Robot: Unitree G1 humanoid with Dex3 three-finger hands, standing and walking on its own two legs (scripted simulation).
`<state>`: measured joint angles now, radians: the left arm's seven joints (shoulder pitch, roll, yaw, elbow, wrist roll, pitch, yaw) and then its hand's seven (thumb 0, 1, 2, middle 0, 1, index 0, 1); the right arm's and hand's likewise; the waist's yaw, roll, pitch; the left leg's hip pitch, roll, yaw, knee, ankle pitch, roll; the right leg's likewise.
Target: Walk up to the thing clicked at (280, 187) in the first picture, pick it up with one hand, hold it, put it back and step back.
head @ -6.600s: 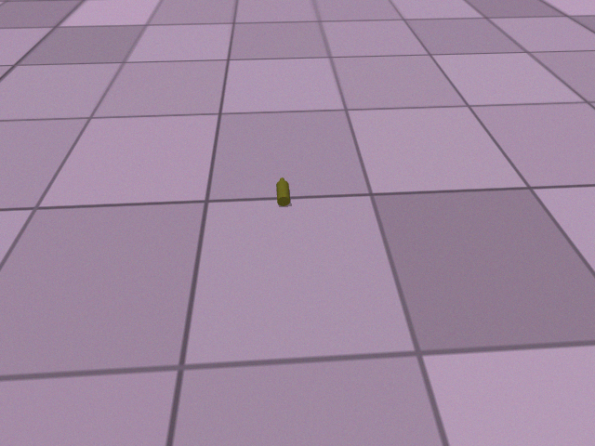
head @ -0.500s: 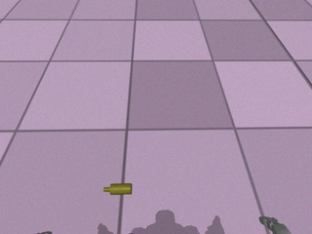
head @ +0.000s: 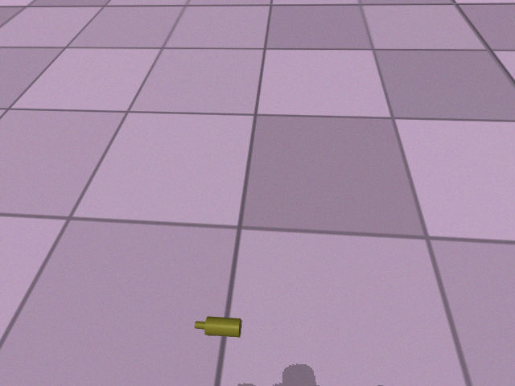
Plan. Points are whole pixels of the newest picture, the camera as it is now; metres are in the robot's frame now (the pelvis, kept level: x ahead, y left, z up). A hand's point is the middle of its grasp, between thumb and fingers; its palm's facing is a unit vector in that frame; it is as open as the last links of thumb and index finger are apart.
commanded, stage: walk up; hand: left
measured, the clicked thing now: (217, 326) +0.42 +0.20 -0.73
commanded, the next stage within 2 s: stand in 1.38 s
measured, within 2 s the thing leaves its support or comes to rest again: neither
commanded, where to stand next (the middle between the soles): +0.04 -0.01 m, yaw -4 degrees
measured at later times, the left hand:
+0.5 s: hand out of the picture +0.04 +0.25 -0.15, palm faces -0.11 -0.89 -0.44, open 7.4 cm
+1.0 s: hand out of the picture +0.07 +0.31 -0.16, palm faces -0.06 -0.92 -0.38, open 7.4 cm
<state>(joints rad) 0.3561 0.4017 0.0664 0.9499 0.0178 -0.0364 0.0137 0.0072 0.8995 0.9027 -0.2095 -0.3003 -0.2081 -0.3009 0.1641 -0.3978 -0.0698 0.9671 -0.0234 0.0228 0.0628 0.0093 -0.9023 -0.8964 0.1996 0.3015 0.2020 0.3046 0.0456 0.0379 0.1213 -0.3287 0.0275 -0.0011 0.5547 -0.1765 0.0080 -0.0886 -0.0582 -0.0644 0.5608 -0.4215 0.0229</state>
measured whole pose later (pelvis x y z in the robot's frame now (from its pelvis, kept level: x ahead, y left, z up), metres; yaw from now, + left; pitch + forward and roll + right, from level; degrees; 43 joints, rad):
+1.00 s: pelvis -0.02 +0.03 +0.00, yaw -5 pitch -3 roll +0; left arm 0.22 0.46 0.07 0.90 0.00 0.06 -0.01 0.01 0.91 0.90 -0.20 -0.30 -0.20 -0.30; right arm 0.20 -0.36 -0.02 0.88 -0.01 -0.06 -0.02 0.01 -0.90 -0.90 0.21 0.30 0.21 0.31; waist 0.01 -0.07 0.12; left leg -0.29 0.02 0.04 0.64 -0.29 0.01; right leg -0.45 0.02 0.14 1.10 -0.48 -0.01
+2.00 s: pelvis -0.06 -0.02 +0.02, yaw -5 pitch -3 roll +0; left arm 0.10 0.36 0.00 1.15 0.01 -0.02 -0.01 0.01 0.90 0.90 -0.21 -0.30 -0.21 -0.30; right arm 0.09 -0.36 -0.01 1.12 -0.01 -0.01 0.02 0.00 -0.90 -0.90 0.20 0.30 0.20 0.30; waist 0.00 0.01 0.05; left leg -0.12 0.02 -0.02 0.35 -0.18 -0.03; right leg -0.16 0.00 -0.01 0.36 -0.15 0.00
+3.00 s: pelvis -0.05 -0.01 +0.02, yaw -4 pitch -2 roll +0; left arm 0.10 0.35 0.00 1.15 0.01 -0.01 -0.01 0.01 0.90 0.90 -0.21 -0.30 -0.21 -0.30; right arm 0.10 -0.35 0.01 1.14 -0.01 -0.01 0.02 0.00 -0.90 -0.90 0.20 0.30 0.20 0.30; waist 0.00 0.00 0.04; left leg -0.11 0.01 -0.02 0.32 -0.18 -0.02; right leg -0.15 -0.01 -0.01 0.33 -0.15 0.01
